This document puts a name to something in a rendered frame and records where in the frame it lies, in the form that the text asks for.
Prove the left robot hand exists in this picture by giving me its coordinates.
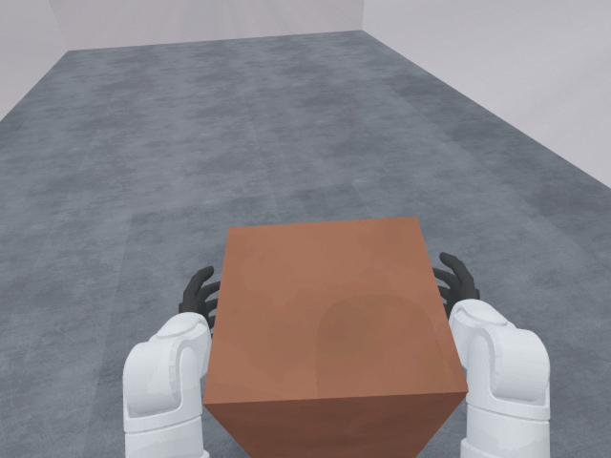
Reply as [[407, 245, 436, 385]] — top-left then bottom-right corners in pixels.
[[179, 266, 221, 339]]

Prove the robot left forearm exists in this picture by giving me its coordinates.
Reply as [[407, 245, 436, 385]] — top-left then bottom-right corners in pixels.
[[123, 312, 212, 458]]

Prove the robot right forearm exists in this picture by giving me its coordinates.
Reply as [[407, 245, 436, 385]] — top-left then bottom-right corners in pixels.
[[449, 299, 550, 458]]

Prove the right robot hand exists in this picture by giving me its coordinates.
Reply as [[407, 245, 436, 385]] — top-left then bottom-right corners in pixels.
[[432, 252, 480, 320]]

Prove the carton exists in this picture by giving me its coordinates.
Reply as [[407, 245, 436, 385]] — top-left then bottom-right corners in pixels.
[[202, 216, 469, 458]]

